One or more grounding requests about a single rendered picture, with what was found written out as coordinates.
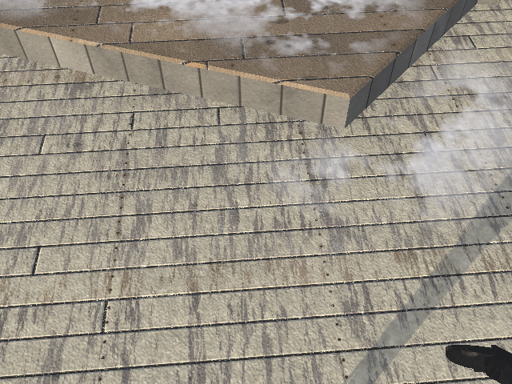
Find right robot hand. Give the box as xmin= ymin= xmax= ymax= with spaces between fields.
xmin=446 ymin=345 xmax=512 ymax=384

